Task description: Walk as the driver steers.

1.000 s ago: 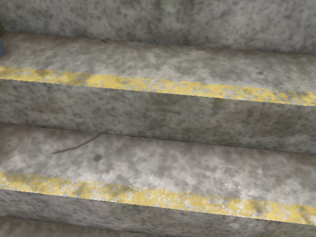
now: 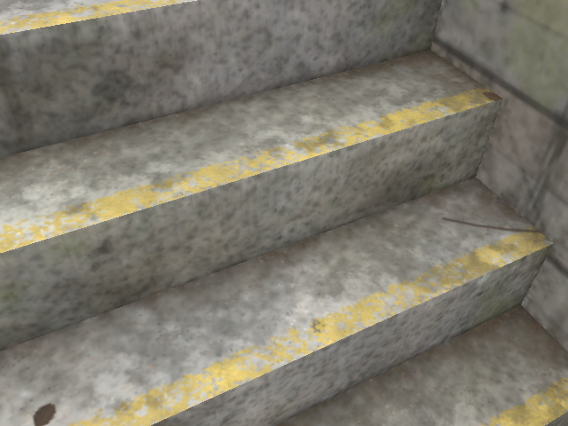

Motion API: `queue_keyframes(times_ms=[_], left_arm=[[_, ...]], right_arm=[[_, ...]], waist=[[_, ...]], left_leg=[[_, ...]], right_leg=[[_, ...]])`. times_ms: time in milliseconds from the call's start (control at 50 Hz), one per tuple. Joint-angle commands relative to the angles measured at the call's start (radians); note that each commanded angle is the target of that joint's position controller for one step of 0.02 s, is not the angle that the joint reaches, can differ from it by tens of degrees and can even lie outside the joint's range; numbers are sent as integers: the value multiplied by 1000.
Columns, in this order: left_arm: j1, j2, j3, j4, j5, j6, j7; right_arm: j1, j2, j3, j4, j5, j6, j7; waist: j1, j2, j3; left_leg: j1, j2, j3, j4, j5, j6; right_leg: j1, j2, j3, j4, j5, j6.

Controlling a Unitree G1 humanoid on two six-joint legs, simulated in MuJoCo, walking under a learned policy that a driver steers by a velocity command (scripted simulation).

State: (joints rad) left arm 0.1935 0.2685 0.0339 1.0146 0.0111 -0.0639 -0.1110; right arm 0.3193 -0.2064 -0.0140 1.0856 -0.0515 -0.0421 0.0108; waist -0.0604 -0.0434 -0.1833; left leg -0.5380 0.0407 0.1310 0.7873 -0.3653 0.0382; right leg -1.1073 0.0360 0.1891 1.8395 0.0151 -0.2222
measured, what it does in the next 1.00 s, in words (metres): climbs: right foot 0.21 m higher, then left foot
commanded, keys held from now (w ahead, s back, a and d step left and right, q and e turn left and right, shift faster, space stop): w+e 0.22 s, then q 0.78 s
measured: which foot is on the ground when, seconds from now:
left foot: down 0.00-0.46, up 0.48-0.88, down 0.90-1.00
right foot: up 0.00-0.38, down 0.40-0.92, up 0.94-1.00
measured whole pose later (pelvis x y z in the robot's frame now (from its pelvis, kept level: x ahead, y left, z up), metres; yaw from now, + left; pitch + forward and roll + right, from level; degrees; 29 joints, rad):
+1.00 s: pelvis +0.32 -0.16 +0.21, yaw +6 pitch +2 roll +0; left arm -0.17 0.21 0.02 0.83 0.04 -0.10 -0.04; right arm 0.23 -0.19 -0.07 1.02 -0.05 -0.08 0.02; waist -0.09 -0.06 -0.10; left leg -0.44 -0.08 -0.02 0.78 -0.38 0.10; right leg -0.60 -0.09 -0.10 1.05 -0.35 -0.05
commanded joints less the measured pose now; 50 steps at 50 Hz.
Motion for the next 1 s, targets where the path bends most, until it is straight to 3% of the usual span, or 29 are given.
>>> queue_keyframes(times_ms=[20, 80, 140, 280, 320, 340, 360, 380, 400, 420, 440, 460, 480, 500, 520, 540, 580, 620, 680, 700, 760, 800, 840, 900, 920, 940, 960, 980, 1000], left_arm=[[-95, -68, -43, -81, -3, 3, -17], [-116, -70, -55, -100, -5, 26, -5], [-231, -83, -83, -182, -7, 54, 27], [-550, -122, -114, -373, 15, 109, 45], [-707, -161, -138, -455, 52, 133, 28], [-746, -151, -144, -461, 65, 162, 10], [-779, -162, -148, -472, 62, 180, 7], [-346, -157, -108, -382, -39, 119, 48], [-289, -132, -100, -322, -69, 82, 83], [-535, -191, -138, -410, 33, 141, 21], [-299, -147, -127, -357, -29, 114, 16], [21, 23, -61, -225, 40, 150, 23], [267, 115, -28, -62, 47, 117, 45], [348, 180, 25, -31, 79, 92, 64], [238, 189, 31, 9, 90, 64, 70], [92, 146, 20, 4, 84, 45, 64], [-171, -45, -36, -10, 40, 49, 60], [-311, -202, -73, -57, 39, 38, 62], [-332, -147, -60, -96, 70, -29, 89], [-361, -100, -54, -128, 69, -32, 94], [-451, 78, -4, -229, 30, -47, 99], [-384, 118, 18, -234, 30, -57, 104], [-383, 77, 13, -218, 46, -59, 92], [-296, -1, 3, -154, 27, -31, 55], [-268, -81, -16, -179, 28, -31, 50], [-404, -47, -19, -270, 33, -43, 64], [-498, -28, -21, -271, 40, -48, 73], [-448, -51, -24, -253, 35, -39, 78], [-409, -5, -10, -220, 27, -22, 89]], right_arm=[[-101, 20, 16, -66, -41, -47, 15], [4, 26, 25, -1, -68, -51, 15], [108, 57, 53, 54, -104, -70, 30], [343, 69, 67, 158, -133, -76, 56], [405, 88, 68, 194, -101, -64, 56], [279, 72, 60, 139, -54, -49, 90], [325, 55, 56, 142, -33, -50, 113], [250, -86, -16, 68, 97, -75, -17], [398, -104, -13, 126, 116, -84, -52], [366, -44, 31, 148, -17, -96, 105], [421, -44, 25, 91, -18, -144, 154], [118, -176, -35, 46, -8, -145, 156], [271, 1, -19, 52, -44, -129, 180], [314, -17, -45, 96, 25, -99, 160], [310, 40, -52, 136, 16, -99, 138], [248, 90, -52, 145, 36, -102, 129], [133, 148, -28, 127, 48, -85, 105], [133, 106, -33, 127, 46, -46, 89], [13, 41, -40, 50, 70, -34, 80], [13, 24, -37, 40, 63, -31, 89], [68, -68, -62, 19, 34, -38, 110], [9, -93, -72, -7, 23, -43, 117], [-64, -77, -65, -50, 7, -35, 98], [-42, -55, -73, -53, -10, -39, 46], [-38, -100, -78, -61, 7, -47, 3], [-22, -159, -89, -68, 41, -41, -11], [8, -154, -91, -71, 8, -48, -12], [-87, -157, -91, -106, -14, -54, -8], [-170, -129, -81, -154, -24, -47, 0]], waist=[[39, 57, 106], [25, 167, 149], [-2, 60, 201], [-46, 70, 206], [-40, 96, 190], [18, 121, 189], [10, 189, 147], [55, 169, 318], [45, 84, 286], [136, 448, -80], [175, 190, -319], [371, 173, -368], [263, -38, -464], [281, -40, -421], [228, -184, -241], [168, -122, -127], [49, 100, -23], [-5, 150, 23], [-35, 107, 67], [-46, 90, 66], [-101, 43, 81], [-32, -36, 113], [14, -16, 152], [58, 100, 173], [88, 249, 159], [26, 316, 161], [-74, 287, 148], [-29, 250, 143], [-8, 135, 113]], left_leg=[[119, 199, -236, -499, -154, 155], [231, 256, -219, -577, -149, 170], [438, 329, -182, -609, -72, 165], [662, 309, -10, -737, 201, 173], [597, 286, -9, -745, 308, 168], [320, 271, 55, -830, 295, 189], [210, 280, 26, -853, 404, 227], [322, 290, 75, -872, 590, 150], [367, 299, 61, -687, 1146, 139], [413, 326, 17, -651, 1582, 146], [184, 245, -78, -315, 1579, 58], [101, 151, -114, -115, 1114, 67], [-161, 61, -192, 211, 321, 60], [-100, 15, -331, 734, 377, 59], [-211, -7, -406, 1039, 452, 57], [-246, 10, -379, 1191, 447, 77], [-279, 50, -360, 1257, 424, 143], [-254, 69, -392, 1170, 400, 141], [-239, 35, -327, 1162, 268, 97], [-211, 14, -301, 1167, 244, 82], [57, 16, -184, 663, 85, -17], [98, 10, -144, 402, -23, -67], [72, 39, -178, 210, 17, -51], [186, -67, -99, -271, 95, 24], [197, -4, -327, -321, 302, 192], [238, 60, -638, -378, 68, 339], [324, 85, -782, -453, -138, 347], [320, 96, -801, -435, -132, 330], [277, 114, -790, -417, -66, 324]], right_leg=[[-217, -38, -78, 27, -15, 1], [-365, -61, -92, 264, -75, -23], [-598, -96, -25, 294, -74, -99], [-686, -244, -202, 116, -195, -132], [-521, -292, -254, -79, -190, -134], [-197, -270, -316, -310, -278, -100], [16, -223, -333, -316, -321, -68], [193, -170, -478, -505, -577, 25], [400, -77, -522, -653, -505, 34], [589, -46, -354, -672, -246, 15], [979, -172, -72, -603, 61, -65], [1081, -133, -6, -970, -187, -2], [1289, -394, 401, -1161, -145, -103], [1102, -451, 521, -1331, -133, -112], [905, -456, 407, -1366, -303, -38], [734, -440, 292, -1350, -496, 14], [542, -398, 151, -1330, -612, 71], [451, -400, 73, -1374, -503, 78], [408, -340, -192, -1424, -371, 71], [381, -311, -268, -1446, -374, 67], [430, -269, -447, -1545, -360, 119], [608, -296, -441, -1520, -356, 111], [737, -379, -371, -1466, -343, 58], [761, -353, -386, -1260, -496, 48], [653, -226, -470, -1056, -461, 132], [386, -79, -398, -941, -424, 174], [175, -77, -256, -754, -434, 168], [87, -82, -151, -609, -378, 168], [79, -75, -86, -476, -328, 164]])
